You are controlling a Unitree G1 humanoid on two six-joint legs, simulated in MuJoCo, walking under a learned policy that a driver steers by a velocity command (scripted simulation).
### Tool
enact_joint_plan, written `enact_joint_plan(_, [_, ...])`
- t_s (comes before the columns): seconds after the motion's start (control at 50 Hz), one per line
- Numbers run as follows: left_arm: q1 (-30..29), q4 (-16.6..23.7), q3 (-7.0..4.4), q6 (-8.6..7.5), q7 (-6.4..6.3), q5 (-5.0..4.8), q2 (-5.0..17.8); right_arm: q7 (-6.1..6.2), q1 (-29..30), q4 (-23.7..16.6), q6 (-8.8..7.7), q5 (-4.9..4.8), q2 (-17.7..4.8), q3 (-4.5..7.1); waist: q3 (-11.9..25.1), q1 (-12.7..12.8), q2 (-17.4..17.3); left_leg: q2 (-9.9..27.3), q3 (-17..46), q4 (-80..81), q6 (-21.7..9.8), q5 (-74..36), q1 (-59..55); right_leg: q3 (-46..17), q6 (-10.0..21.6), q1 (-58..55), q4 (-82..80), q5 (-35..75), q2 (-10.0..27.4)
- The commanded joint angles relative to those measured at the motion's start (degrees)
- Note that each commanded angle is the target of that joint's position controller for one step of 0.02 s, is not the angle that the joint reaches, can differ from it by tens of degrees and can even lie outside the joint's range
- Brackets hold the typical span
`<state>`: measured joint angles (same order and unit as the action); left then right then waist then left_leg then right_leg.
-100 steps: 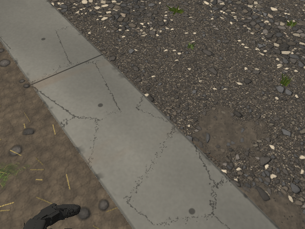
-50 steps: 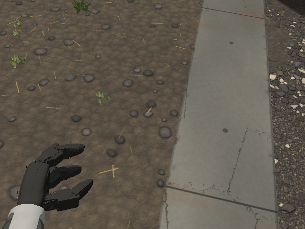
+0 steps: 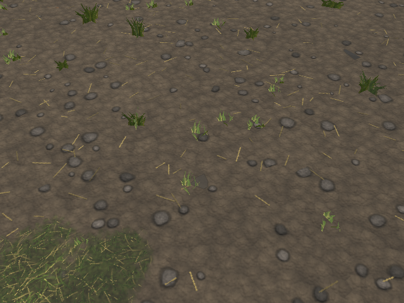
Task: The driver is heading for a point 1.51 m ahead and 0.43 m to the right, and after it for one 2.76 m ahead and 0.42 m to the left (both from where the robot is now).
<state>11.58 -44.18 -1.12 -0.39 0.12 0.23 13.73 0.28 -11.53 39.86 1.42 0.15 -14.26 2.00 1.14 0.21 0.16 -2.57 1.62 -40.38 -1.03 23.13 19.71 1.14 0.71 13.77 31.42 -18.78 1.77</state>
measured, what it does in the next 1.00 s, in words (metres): walks ahead, turning right: left foot, then right foot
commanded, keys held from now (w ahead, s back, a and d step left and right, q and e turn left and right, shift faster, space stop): w+shift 0.30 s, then w+e+shift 0.66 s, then w+shift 0.04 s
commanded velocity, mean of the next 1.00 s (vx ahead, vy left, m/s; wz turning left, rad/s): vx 0.84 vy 0.00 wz -0.45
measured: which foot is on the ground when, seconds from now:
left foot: up 0.00-0.22, down 0.24-0.70, up 0.72-1.00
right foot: down 0.00-0.24, up 0.26-0.68, down 0.70-1.00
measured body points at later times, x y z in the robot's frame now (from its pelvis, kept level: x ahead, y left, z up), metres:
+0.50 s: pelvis +0.22 +0.07 +0.00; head +0.23 +0.09 +0.45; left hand +0.43 +0.29 -0.10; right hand +0.16 -0.18 -0.12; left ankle +0.08 +0.17 -0.73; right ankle +0.36 -0.11 -0.63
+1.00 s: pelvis +0.64 +0.00 +0.00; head +0.66 -0.02 +0.45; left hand +0.78 +0.23 -0.12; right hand +0.77 -0.32 -0.03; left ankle +0.93 +0.08 -0.67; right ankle +0.53 -0.03 -0.73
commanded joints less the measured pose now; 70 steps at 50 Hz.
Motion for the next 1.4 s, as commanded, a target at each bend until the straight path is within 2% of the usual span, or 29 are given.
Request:
enact_joint_plan(0.02, [5.0,1.71,-4.21,-1.71,-1.52,-1.1,13.54,-0.64,7.7,-6.26,-3.3,-1.58,-7.31,2.85,-7.78,3.16,10.53,4.57,1.01,-13.71,-1.51,3.83,20.98,-30.1,12.42,-5.87,-24.48,-28.99,20.83])
enact_joint_plan(0.12, [2.7,2.91,-4.29,-2.96,-0.43,-2.05,12.14,-1.74,5.83,-4.62,-6.28,-1.28,-3.5,1.7,-2.59,1.61,8.92,4.5,-3.82,1.02,-1.09,-2.68,8.65,-13.22,8.68,-4.0,-23.13,-11.18,12.28])
enact_joint_plan(0.18, [2.19,3.16,-4.38,-2.67,0.49,-2.76,12.85,-2.11,0.87,-2.42,-6.38,-1.54,-3.99,1.75,-2.3,-1.14,8.03,2.26,-8.01,10.83,-0.56,-8.81,-4.36,-9.03,9.17,3.09,-19.19,-10.3,11.27])
enact_joint_plan(0.22, [1.78,3.7,-3.05,-3.07,0.77,-2.03,9.53,-1.5,-9.02,0.98,-6.16,-1.84,-6.51,3.01,0.76,-5.92,4.62,1.1,-8.43,11.18,-1.96,-8.95,-19.92,-5.89,7.44,12.02,-9.17,-4.7,9.23])
enact_joint_plan(0.24, [-1.29,5.35,-1.62,-3.72,1.01,-0.88,5.37,-0.88,-19.4,3.11,-6.4,-1.64,-10.61,4.44,3.66,-11.19,-3.47,9.37,3.95,15.84,-5.08,-1.33,-30.79,-0.37,4.06,21.23,11.19,0.59,4.58])
enact_joint_plan(0.26, [-3.14,10.36,-0.42,-5.4,0.47,-1.26,1.54,-0.94,-24.2,2.67,-6.86,-0.47,-18.3,5.72,6.21,-10.7,-18.45,22.57,35.16,25.28,-14.08,17.36,-38.7,-0.16,1.5,39.38,32.69,-9.05,-2.6])
enact_joint_plan(0.28, [-5.04,11.18,-1.13,-6.48,0.3,-3.09,5.42,-1.26,-21.89,1.85,-7.81,-0.35,-14.7,4.69,4.14,-10.22,-9.55,25.71,43.29,28.07,-17.23,27.85,-37.41,-6.48,2.34,48.87,43.46,-7.7,0.29])
enact_joint_plan(0.38, [-1.71,9.83,-1.61,-4.61,2.32,-3.4,5.86,-1.38,-12.6,1.04,-8.33,0.88,-4.86,0.77,-5.75,-2.22,-6.65,18.37,15.27,30.67,-9.74,7.38,-18.14,-9.85,1.63,44.98,41.99,9.28,4.84])
enact_joint_plan(0.54, [-13.36,12.33,-0.79,-3.88,4.17,-2.67,2.89,1.46,-15.65,5.38,-9.11,1.15,-6.09,0.38,-10.78,-4.23,-1.46,12.75,-11.44,37.27,-0.87,-24.45,-13.66,1.77,2.44,32.56,17.63,29.58,0.13])
enact_joint_plan(0.6, [-16.96,14.29,-1.23,-4.79,5.72,-2.88,3.49,2.41,-17.52,6.74,-8.11,1.18,-10.74,1.0,-8.64,-3.47,-5.78,14.22,-14.42,30.49,1.49,-63.41,-22.51,8.8,6.26,24.8,9.56,25.77,-5.01])
enact_joint_plan(0.66, [-0.32,11.44,-4.25,-3.41,5.5,-3.61,9.88,4.1,-13.87,5.27,-5.41,1.74,-15.35,2.55,1.59,7.78,-13.01,17.15,-14.52,5.48,1.47,-97.85,-27.67,11.11,9.27,7.62,10.57,15.27,-9.5])
enact_joint_plan(0.68, [15.34,7.05,-6.36,-2.54,4.66,-3.42,14.36,3.78,-9.35,3.57,-5.23,2.09,-16.18,2.98,7.95,15.06,-12.04,16.4,-13.3,-11.74,0.79,-96.26,-19.62,5.82,11.95,-11.01,7.76,15.68,-8.1])
enact_joint_plan(0.7, [22.25,4.05,-6.65,-1.31,2.91,-3.15,15.02,2.72,-5.83,2.11,-6.65,1.93,-11.73,2.03,7.59,16.59,-1.46,7.94,-11.85,-35.1,0.84,-42.42,-1.13,-4.11,13.34,-26.61,5.7,13.33,-3.59])
enact_joint_plan(0.72, [16.21,5.93,-6.57,-1.81,2.32,-1.08,18.07,0.92,-13.84,-1.79,-9.61,0.74,-0.68,-1.21,12.29,4.07,17.94,-1.46,-1.27,-57.13,2.39,9.01,24.67,-34.78,24.34,-41.37,1.77,-0.4,8.17])
enact_joint_plan(0.74, [16.17,7.32,-6.05,-2.38,1.65,-0.43,14.04,-0.27,-7.92,-5.03,-12.56,-1.31,-5.41,-1.17,18.79,8.26,10.53,-0.31,9.2,-57.47,-0.84,3.54,31.62,-52.1,26.83,-42.08,-13.08,-23.33,12.09])
enact_joint_plan(0.76, [16.6,7.07,-5.68,-3.44,1.46,0.08,12.13,-0.43,-1.31,-7.2,-13.56,-2.99,-7.92,-0.59,9.11,7.75,3.16,1.97,8.82,-52.09,-2.33,-0.81,32.96,-50.86,23.3,-33.14,-18.58,-23.78,11.66])
enact_joint_plan(0.78, [12.37,7.22,-5.07,-4.26,1.94,-0.1,10.44,-0.17,-0.71,-7.36,-13.63,-2.33,-7.41,-0.63,2.18,2.7,-6.01,4.35,8.59,-45.11,-2.49,-4.36,29.57,-46.36,21.47,-20.49,-19.74,-17.18,10.35])
enact_joint_plan(0.84, [3.3,9.33,-4.2,-4.66,1.53,-0.32,8.22,0.2,-5.31,-5.41,-10.48,0.06,-7.98,0.09,-4.84,-4.54,-3.78,8.24,8.05,-34.42,0.99,-5.29,19.79,-33.36,20.46,2.1,-21.28,-6.07,2.57])
enact_joint_plan(0.9, [3.3,8.74,-4.01,-4.7,-0.08,-1.66,8.77,0.63,3.92,-9.33,-9.6,2.17,-6.78,-0.49,-9.28,-2.84,-2.21,7.9,2.51,-16.93,4.34,-13.93,12.02,-22.8,18.37,17.47,-22.01,4.33,-2.6])
enact_joint_plan(0.96, [7.44,6.79,-5.02,-4.08,-1.01,-2.56,11.12,0.07,12.45,-11.87,-9.9,0.92,-3.63,-1.15,-6.19,2.43,1.29,3.16,-0.26,1.4,5.84,-30.57,-2.91,-19.53,13.83,22.29,-19.56,3.47,-5.55])
enact_joint_plan(1.04, [12.58,3.9,-4.71,-3.48,-1.45,-3.13,9.02,-0.13,14.18,-12.24,-10.05,-1.84,-7.72,0.71,-3.83,4.46,6.04,4.5,3.43,11.78,5.28,-30.58,1.17,-24.06,11.35,0.68,-12.23,4.3,-0.2])
enact_joint_plan(1.06, [12.93,3.42,-4.77,-3.07,-1.37,-2.55,9.1,-0.27,11.46,-11.62,-10.33,-1.86,-8.98,1.55,-2.2,2.74,6.8,4.14,2.6,11.82,3.94,-26.83,-0.14,-24.34,10.57,-4.02,-8.4,12.93,1.28])
enact_joint_plan(1.1, [8.91,4.96,-4.0,-2.66,-0.08,0.23,8.84,0.07,-8.7,-7.91,-10.22,-2.04,-12.86,4.01,10.14,-8.9,7.57,5.45,1.61,6.22,-0.84,-16.96,-21.45,-20.31,6.86,-1.75,14.48,33.16,-0.03])
enact_joint_plan(1.12, [13.8,5.87,-2.1,-3.48,0.16,1.2,2.18,0.21,-19.43,-6.06,-9.8,-0.84,-16.89,4.69,19.72,-8.97,-6.81,15.2,18.35,4.98,-6.6,-3.03,-40.61,-16.17,4.96,11.78,38.23,15.8,-4.7])
enact_joint_plan(1.14, [21.57,6.53,-0.43,-4.57,0.62,-3.93,-0.59,-1.44,-21.38,-2.01,-9.63,-0.09,-19.29,5.23,24.38,-4.38,-33.59,26.72,54.87,23.69,-14.71,24.95,-48.95,-12.61,3.08,29.65,53.37,-9.14,-8.54])
enact_joint_plan(1.16, [14.89,5.8,-1.14,-4.36,0.03,-5.03,5.26,-1.14,-17.86,-3.78,-9.19,-0.48,-12.1,3.99,13.97,-7.09,-20.5,24.78,54.56,27.3,-12.51,31.56,-43.34,-11.56,3.86,36.02,55.84,-4.86,-3.72])
enact_joint_plan(1.2, [-0.8,9.33,-1.17,-4.82,0.29,-2.24,6.77,-1.06,-14.03,-2.59,-8.36,0.68,-9.31,3.06,0.93,-7.66,-0.45,18.95,34.83,25.34,-10.09,9.16,-27.5,-8.86,4.45,34.99,51.15,-0.89,-0.69])
enact_joint_plan(1.28, [-0.57,9.74,-0.81,-4.12,1.3,-2.09,3.51,-2.01,-10.34,0.36,-8.79,-0.39,-3.37,0.99,-3.71,-0.57,-5.13,13.77,21.13,28.61,-10.24,-2.94,-14.99,-8.14,4.76,29.49,38.44,1.37,3.67])
enact_joint_plan(1.4, [-14.3,13.82,0.61,-5.36,2.45,-0.51,3.02,-0.52,-14.16,3.43,-9.27,-1.23,-8.0,1.67,-9.69,-2.98,-1.68,12.81,8.84,37.26,-10.18,-17.37,-9.8,-2.57,1.97,28.61,15.17,22.8,4.07])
